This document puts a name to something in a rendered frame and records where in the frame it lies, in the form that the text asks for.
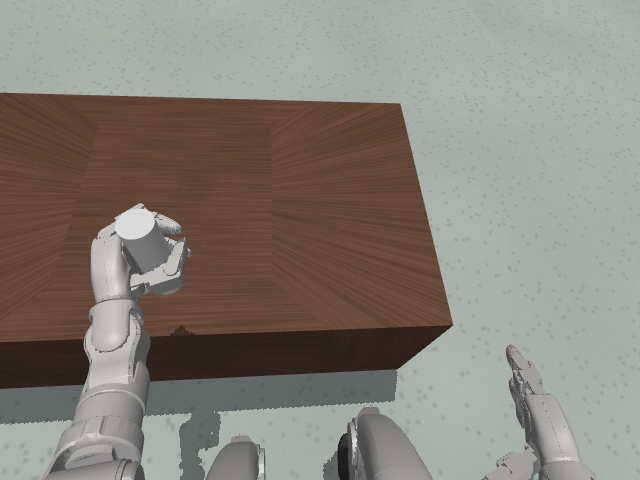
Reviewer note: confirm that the right robot arm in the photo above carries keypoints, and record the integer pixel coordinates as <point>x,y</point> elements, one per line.
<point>566,470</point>

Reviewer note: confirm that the left robot arm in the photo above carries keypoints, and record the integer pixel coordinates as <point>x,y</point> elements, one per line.
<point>105,440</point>

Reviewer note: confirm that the can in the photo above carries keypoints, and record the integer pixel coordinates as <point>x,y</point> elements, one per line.
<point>140,233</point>

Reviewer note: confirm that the left robot hand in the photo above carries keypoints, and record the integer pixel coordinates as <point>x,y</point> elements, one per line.
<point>115,273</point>

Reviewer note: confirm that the right robot hand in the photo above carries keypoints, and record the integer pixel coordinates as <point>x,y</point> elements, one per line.
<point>549,437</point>

